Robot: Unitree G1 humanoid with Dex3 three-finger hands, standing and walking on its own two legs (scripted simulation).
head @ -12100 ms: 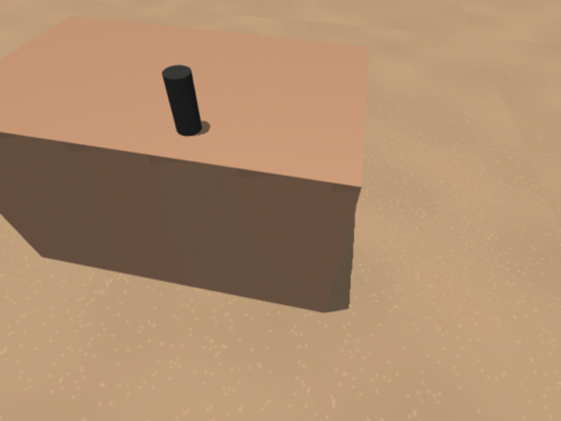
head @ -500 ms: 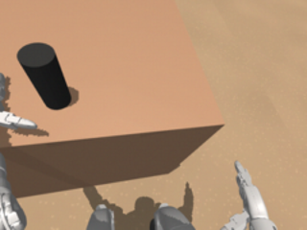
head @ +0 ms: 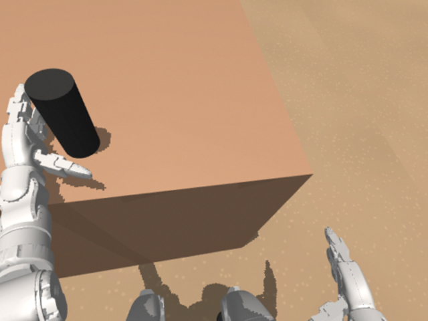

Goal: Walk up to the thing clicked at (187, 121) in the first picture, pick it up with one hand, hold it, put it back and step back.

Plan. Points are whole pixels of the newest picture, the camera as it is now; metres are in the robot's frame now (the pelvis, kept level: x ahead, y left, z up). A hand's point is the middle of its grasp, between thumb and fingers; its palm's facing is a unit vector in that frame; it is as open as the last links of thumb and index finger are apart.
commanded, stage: rest palm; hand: left
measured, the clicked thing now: (68, 118) +0.47 +0.21 +0.08
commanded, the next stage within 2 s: close in 0.10 s
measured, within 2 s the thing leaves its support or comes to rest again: leaves its support in 1.30 s
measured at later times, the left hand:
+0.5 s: hand (71, 134) +0.45 +0.22 +0.05, palm faces +0.17 -0.98 +0.03, open 15.8 cm
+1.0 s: hand (71, 126) +0.46 +0.22 +0.06, palm faces +0.16 -0.99 +0.02, open 9.7 cm
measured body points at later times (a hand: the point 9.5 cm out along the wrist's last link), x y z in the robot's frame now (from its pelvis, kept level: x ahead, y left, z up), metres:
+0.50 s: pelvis +0.00 +0.00 +0.00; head +0.10 +0.03 +0.44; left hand +0.44 +0.27 +0.05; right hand +0.16 -0.26 -0.01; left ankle +0.03 +0.12 -0.67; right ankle +0.00 -0.14 -0.67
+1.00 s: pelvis +0.00 +0.00 +0.00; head +0.10 +0.03 +0.44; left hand +0.45 +0.27 +0.06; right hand +0.15 -0.26 -0.02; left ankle +0.03 +0.12 -0.67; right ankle +0.00 -0.14 -0.67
